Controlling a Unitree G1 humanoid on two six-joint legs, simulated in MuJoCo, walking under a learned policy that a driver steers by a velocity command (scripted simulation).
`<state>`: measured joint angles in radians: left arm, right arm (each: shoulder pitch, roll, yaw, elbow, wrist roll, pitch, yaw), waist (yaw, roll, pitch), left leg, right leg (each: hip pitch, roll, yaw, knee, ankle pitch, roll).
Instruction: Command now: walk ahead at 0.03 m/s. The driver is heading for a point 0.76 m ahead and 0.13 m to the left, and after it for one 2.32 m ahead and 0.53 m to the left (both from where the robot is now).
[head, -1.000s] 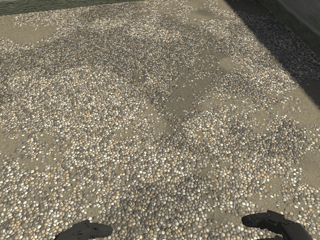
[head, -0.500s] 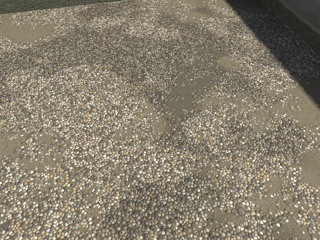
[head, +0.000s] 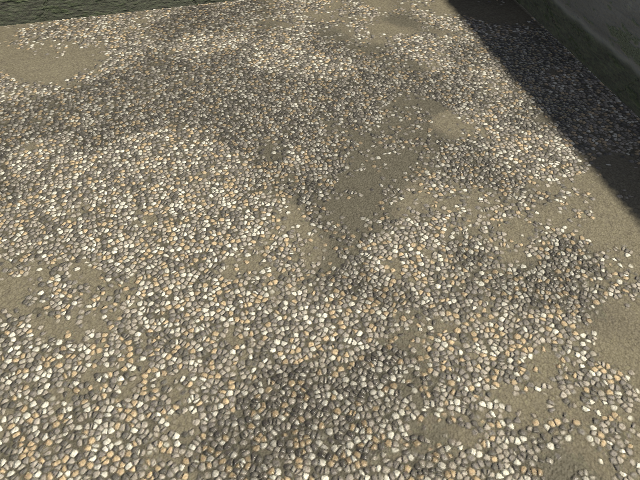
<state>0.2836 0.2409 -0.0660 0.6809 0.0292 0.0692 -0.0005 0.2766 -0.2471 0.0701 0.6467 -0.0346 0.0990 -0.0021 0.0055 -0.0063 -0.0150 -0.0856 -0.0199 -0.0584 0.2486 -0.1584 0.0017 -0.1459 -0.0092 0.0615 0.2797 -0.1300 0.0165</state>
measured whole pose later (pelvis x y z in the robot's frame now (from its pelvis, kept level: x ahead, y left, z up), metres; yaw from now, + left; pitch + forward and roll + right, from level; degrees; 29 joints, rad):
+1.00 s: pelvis +0.01 +0.00 +0.00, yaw +0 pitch +0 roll +0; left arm 0.12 0.24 -0.14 0.52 0.08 0.03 -0.01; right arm 0.14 -0.25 0.14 0.50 -0.08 0.06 0.01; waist 0.00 0.00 -0.02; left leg -0.11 -0.02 -0.08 0.29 -0.19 0.00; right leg -0.17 0.00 0.07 0.32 -0.16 0.02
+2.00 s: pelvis +0.00 +0.00 +0.00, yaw +0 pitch +0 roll +0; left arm 0.16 0.25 -0.14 0.54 0.08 0.03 -0.01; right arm 0.14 -0.24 0.15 0.50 -0.08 0.06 0.01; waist 0.01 -0.01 -0.03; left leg -0.11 -0.04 -0.09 0.29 -0.19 0.00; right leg -0.17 -0.01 0.08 0.32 -0.15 0.03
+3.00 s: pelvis +0.00 +0.01 +0.00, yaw +0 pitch +0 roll +0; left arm 0.16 0.25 -0.14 0.54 0.08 0.04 -0.01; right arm 0.15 -0.24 0.15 0.51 -0.08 0.06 0.01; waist 0.01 0.00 -0.03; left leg -0.10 -0.04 -0.10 0.27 -0.17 0.00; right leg -0.16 -0.02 0.09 0.30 -0.14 0.03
